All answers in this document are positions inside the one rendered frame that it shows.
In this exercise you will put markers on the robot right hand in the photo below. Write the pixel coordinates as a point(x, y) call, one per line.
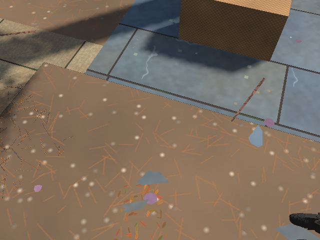
point(306, 220)

